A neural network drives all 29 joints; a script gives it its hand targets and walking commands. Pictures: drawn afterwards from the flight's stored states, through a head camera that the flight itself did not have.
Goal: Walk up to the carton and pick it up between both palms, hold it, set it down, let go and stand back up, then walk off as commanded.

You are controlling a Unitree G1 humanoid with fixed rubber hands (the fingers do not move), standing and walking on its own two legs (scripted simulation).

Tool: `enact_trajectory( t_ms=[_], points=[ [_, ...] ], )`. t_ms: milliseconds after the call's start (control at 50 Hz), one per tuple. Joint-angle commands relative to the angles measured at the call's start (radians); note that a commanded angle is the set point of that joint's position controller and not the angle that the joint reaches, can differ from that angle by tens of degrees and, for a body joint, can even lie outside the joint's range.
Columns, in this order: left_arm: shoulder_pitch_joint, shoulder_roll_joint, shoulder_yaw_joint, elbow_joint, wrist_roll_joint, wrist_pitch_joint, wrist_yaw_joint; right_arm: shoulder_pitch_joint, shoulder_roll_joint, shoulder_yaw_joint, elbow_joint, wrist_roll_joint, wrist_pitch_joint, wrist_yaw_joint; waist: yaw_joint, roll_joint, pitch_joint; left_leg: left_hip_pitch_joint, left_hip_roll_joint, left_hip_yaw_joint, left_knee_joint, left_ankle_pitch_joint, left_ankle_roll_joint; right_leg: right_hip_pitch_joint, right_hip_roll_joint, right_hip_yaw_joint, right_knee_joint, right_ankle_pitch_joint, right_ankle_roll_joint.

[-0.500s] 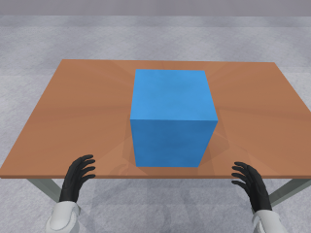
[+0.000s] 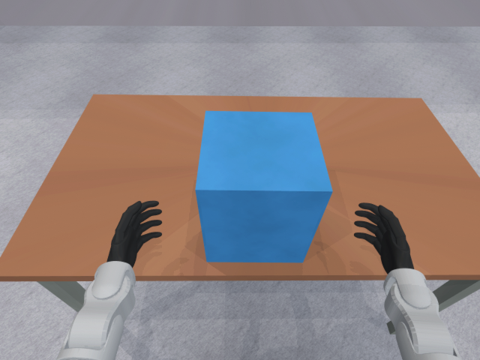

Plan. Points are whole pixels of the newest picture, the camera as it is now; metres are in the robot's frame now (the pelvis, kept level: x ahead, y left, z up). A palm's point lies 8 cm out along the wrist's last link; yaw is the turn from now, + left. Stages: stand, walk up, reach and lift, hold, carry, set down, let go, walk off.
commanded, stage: reach and lift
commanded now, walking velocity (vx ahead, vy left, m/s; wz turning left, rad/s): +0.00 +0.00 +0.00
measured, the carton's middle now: (256, 190) +0.44 -0.01 +0.00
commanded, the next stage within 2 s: none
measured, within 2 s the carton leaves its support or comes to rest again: neither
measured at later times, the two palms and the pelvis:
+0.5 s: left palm (137, 202) +0.35 +0.19 +0.08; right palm (390, 205) +0.34 -0.22 +0.09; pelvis +0.00 +0.00 +0.00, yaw +0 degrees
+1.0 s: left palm (146, 154) +0.42 +0.19 +0.13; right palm (379, 155) +0.42 -0.21 +0.14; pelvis +0.00 +0.00 +0.00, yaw +0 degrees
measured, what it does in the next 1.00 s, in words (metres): stands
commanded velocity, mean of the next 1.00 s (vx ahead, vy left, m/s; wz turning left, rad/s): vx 0.00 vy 0.00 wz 0.00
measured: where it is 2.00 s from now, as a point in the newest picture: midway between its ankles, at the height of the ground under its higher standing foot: outside the picture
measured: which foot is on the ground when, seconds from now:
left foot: down 0.00-1.00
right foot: down 0.00-1.00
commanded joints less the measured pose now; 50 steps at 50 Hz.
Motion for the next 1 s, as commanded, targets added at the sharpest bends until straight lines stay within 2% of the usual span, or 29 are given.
enact_trajectory(
  t_ms=[0, 20, 60, 80, 100, 120, 140, 160, 180, 220, 260, 300, 360, 420, 440, 480, 500, 560, 580, 600, 660, 740, 780, 820, 840, 860, 900, 940, 980],
  points=[
    [-0.309, 0.065, 0.091, -0.155, 0.031, 0.047, -0.012, -0.285, -0.155, -0.023, -0.116, 0.111, 0.001, -0.024, -0.001, 0.054, -0.307, 0.309, -0.031, 0.022, -0.111, 0.353, -0.011, 0.045, 0.038, 0.023, -0.141, 0.361, 0.017],
    [-0.324, 0.053, 0.096, -0.195, 0.042, 0.062, -0.007, -0.307, -0.173, -0.016, -0.118, 0.131, 0.0, -0.023, 0.009, 0.095, -0.337, 0.355, -0.031, 0.018, -0.107, 0.401, -0.028, 0.035, 0.045, 0.011, -0.143, 0.369, 0.011],
    [-0.291, 0.046, 0.13, -0.146, 0.077, 0.09, -0.023, -0.259, -0.16, 0.012, -0.054, 0.138, 0.01, -0.031, 0.01, 0.083, -0.279, 0.357, -0.035, 0.021, -0.104, 0.437, -0.025, 0.06, 0.042, 0.022, -0.148, 0.423, 0.018],
    [-0.414, 0.051, 0.113, -0.141, 0.064, 0.098, -0.02, -0.385, -0.201, -0.031, -0.052, 0.134, 0.015, -0.033, -0.018, 0.097, -0.338, 0.356, -0.028, 0.02, -0.094, 0.41, -0.029, 0.022, 0.05, 0.01, -0.149, 0.368, 0.008],
    [-0.386, 0.032, 0.136, -0.12, 0.078, 0.105, -0.022, -0.355, -0.173, 0.019, -0.047, 0.156, 0.019, -0.029, 0.017, 0.084, -0.278, 0.361, -0.03, 0.023, -0.11, 0.41, -0.02, 0.035, 0.05, 0.011, -0.152, 0.361, 0.013],
    [-0.455, 0.048, 0.125, -0.112, 0.065, 0.105, -0.023, -0.426, -0.196, -0.011, -0.034, 0.147, 0.031, -0.028, -0.009, 0.09, -0.314, 0.347, -0.026, 0.023, -0.102, 0.407, -0.019, 0.011, 0.05, 0.01, -0.148, 0.356, 0.01],
    [-0.478, 0.046, 0.129, -0.076, 0.054, 0.109, -0.023, -0.454, -0.2, -0.01, -0.004, 0.143, 0.041, -0.024, 0.001, 0.057, -0.282, 0.32, -0.026, 0.027, -0.116, 0.353, -0.015, 0.021, 0.052, 0.01, -0.152, 0.306, 0.01],
    [-0.527, 0.047, 0.126, -0.085, 0.047, 0.111, -0.017, -0.49, -0.208, -0.021, 0.006, 0.139, 0.048, -0.024, -0.01, 0.089, -0.314, 0.318, -0.025, 0.024, -0.11, 0.336, -0.017, 0.001, 0.049, 0.009, -0.148, 0.286, 0.009],
    [-0.53, 0.054, 0.15, -0.088, 0.058, 0.111, -0.015, -0.494, -0.181, 0.0, -0.002, 0.153, 0.045, -0.018, 0.026, 0.096, -0.29, 0.31, -0.028, 0.028, -0.119, 0.32, -0.012, 0.003, 0.045, 0.009, -0.148, 0.259, 0.012],
    [-0.583, 0.053, 0.141, -0.077, 0.043, 0.105, -0.005, -0.543, -0.191, -0.01, 0.01, 0.156, 0.051, -0.013, 0.022, 0.094, -0.315, 0.3, -0.027, 0.028, -0.122, 0.301, -0.006, -0.001, 0.044, 0.013, -0.14, 0.263, 0.012],
    [-0.555, 0.066, 0.14, -0.124, 0.049, 0.106, -0.008, -0.509, -0.211, -0.014, 0.008, 0.153, 0.045, -0.018, 0.001, 0.074, -0.39, 0.327, -0.032, 0.017, -0.098, 0.394, -0.012, 0.027, 0.051, 0.012, -0.128, 0.384, 0.016],
    [-0.644, 0.09, 0.176, -0.013, 0.073, 0.11, -0.019, -0.584, -0.218, -0.012, 0.082, 0.162, 0.047, -0.025, 0.003, 0.071, -0.352, 0.29, -0.039, 0.023, -0.09, 0.396, -0.005, 0.039, 0.046, 0.019, -0.121, 0.42, 0.029],
    [-0.703, 0.078, 0.168, 0.114, 0.067, 0.129, -0.021, -0.658, -0.215, -0.001, 0.182, 0.157, 0.076, -0.015, 0.005, 0.068, -0.309, 0.256, -0.031, 0.028, -0.122, 0.253, 0.008, 0.018, 0.039, 0.024, -0.147, 0.284, 0.028],
    [-0.733, 0.11, 0.181, 0.077, 0.053, 0.112, -0.018, -0.722, -0.228, 0.008, 0.11, 0.156, 0.066, -0.028, 0.031, 0.015, -0.391, 0.24, -0.034, 0.032, -0.112, 0.31, 0.011, 0.063, 0.047, 0.024, -0.116, 0.382, 0.039],
    [-0.754, 0.094, 0.175, 0.055, 0.052, 0.112, -0.015, -0.717, -0.222, 0.003, 0.143, 0.159, 0.062, -0.027, 0.01, 0.044, -0.429, 0.261, -0.035, 0.025, -0.102, 0.36, 0.005, 0.066, 0.05, 0.02, -0.114, 0.429, 0.033],
    [-0.882, 0.131, 0.172, 0.144, 0.055, 0.11, -0.012, -0.836, -0.24, -0.019, 0.201, 0.141, 0.07, -0.023, 0.008, 0.05, -0.429, 0.218, -0.033, 0.027, -0.093, 0.318, 0.006, 0.016, 0.049, 0.021, -0.107, 0.37, 0.027],
    [-0.931, 0.108, 0.158, 0.16, 0.053, 0.109, -0.003, -0.855, -0.26, -0.056, 0.237, 0.12, 0.078, -0.023, -0.019, 0.065, -0.448, 0.226, -0.029, 0.02, -0.094, 0.292, 0.002, -0.005, 0.052, 0.007, -0.115, 0.342, 0.021],
    [-0.997, 0.124, 0.148, 0.203, 0.052, 0.102, 0.006, -0.929, -0.27, -0.067, 0.289, 0.125, 0.082, -0.016, -0.009, 0.088, -0.456, 0.22, -0.022, 0.009, -0.096, 0.245, 0.0, -0.048, 0.053, 0.009, -0.121, 0.285, 0.014],
    [-0.905, 0.103, 0.159, 0.21, 0.048, 0.106, 0.003, -0.875, -0.235, -0.011, 0.263, 0.144, 0.072, -0.02, 0.018, 0.038, -0.473, 0.227, -0.026, 0.019, -0.09, 0.329, 0.004, 0.018, 0.053, 0.017, -0.114, 0.395, 0.022],
    [-0.982, 0.123, 0.144, 0.231, 0.049, 0.094, 0.0, -0.933, -0.26, -0.049, 0.316, 0.132, 0.074, -0.026, -0.014, 0.054, -0.48, 0.221, -0.027, 0.013, -0.079, 0.33, -0.008, -0.007, 0.054, 0.011, -0.108, 0.385, 0.025],
    [-1.059, 0.132, 0.146, 0.351, 0.065, 0.096, 0.0, -1.013, -0.256, -0.025, 0.431, 0.14, 0.086, -0.019, 0.002, 0.064, -0.491, 0.208, -0.022, 0.014, -0.087, 0.311, 0.0, -0.011, 0.053, 0.014, -0.115, 0.378, 0.018],
    [-1.149, 0.13, 0.126, 0.411, 0.048, 0.064, 0.01, -1.086, -0.249, -0.031, 0.497, 0.135, 0.084, -0.023, -0.015, 0.059, -0.535, 0.188, -0.023, 0.017, -0.073, 0.298, -0.001, -0.037, 0.048, 0.004, -0.108, 0.371, 0.02],
    [-1.204, 0.129, 0.111, 0.454, 0.042, 0.048, 0.013, -1.169, -0.254, -0.017, 0.509, 0.149, 0.08, -0.022, -0.005, 0.063, -0.554, 0.163, -0.026, 0.012, -0.064, 0.281, -0.006, -0.054, 0.051, 0.012, -0.109, 0.345, 0.015],
    [-1.217, 0.124, 0.116, 0.491, 0.05, 0.044, 0.01, -1.188, -0.254, -0.004, 0.547, 0.146, 0.069, -0.026, -0.004, 0.043, -0.581, 0.179, -0.028, 0.017, -0.053, 0.356, -0.004, -0.039, 0.05, -0.002, -0.103, 0.439, 0.02],
    [-1.244, 0.141, 0.127, 0.539, 0.052, 0.042, 0.01, -1.231, -0.247, 0.033, 0.568, 0.173, 0.078, -0.024, 0.032, 0.035, -0.574, 0.142, -0.03, 0.026, -0.057, 0.335, 0.002, -0.036, 0.051, 0.009, -0.101, 0.412, 0.02],
    [-1.261, 0.154, 0.115, 0.541, 0.047, 0.03, 0.013, -1.237, -0.259, -0.008, 0.553, 0.148, 0.068, -0.032, -0.003, 0.038, -0.615, 0.147, -0.031, 0.019, -0.046, 0.336, -0.007, -0.041, 0.055, 0.006, -0.099, 0.419, 0.022],
    [-1.334, 0.162, 0.097, 0.605, 0.033, 0.017, 0.016, -1.298, -0.273, -0.003, 0.604, 0.149, 0.073, -0.031, 0.005, 0.043, -0.605, 0.121, -0.028, 0.022, -0.048, 0.325, -0.007, -0.07, 0.05, 0.002, -0.094, 0.392, 0.022],
    [-1.397, 0.156, 0.071, 0.682, 0.026, 0.011, 0.018, -1.34, -0.277, -0.015, 0.707, 0.142, 0.081, -0.028, -0.032, 0.049, -0.579, 0.119, -0.024, 0.009, -0.045, 0.273, -0.012, -0.105, 0.053, -0.006, -0.105, 0.33, 0.014],
    [-1.458, 0.168, 0.039, 0.698, 0.009, -0.017, 0.033, -1.407, -0.279, -0.016, 0.718, 0.139, 0.073, -0.022, -0.022, 0.05, -0.635, 0.114, -0.019, 0.013, -0.032, 0.264, -0.013, -0.134, 0.053, -0.009, -0.101, 0.309, 0.005]
  ],
)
